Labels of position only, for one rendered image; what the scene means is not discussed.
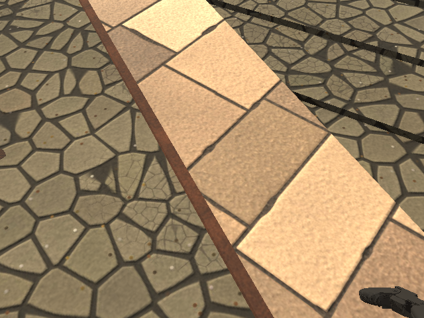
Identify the right robot hand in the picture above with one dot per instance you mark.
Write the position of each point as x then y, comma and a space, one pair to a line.
398, 299

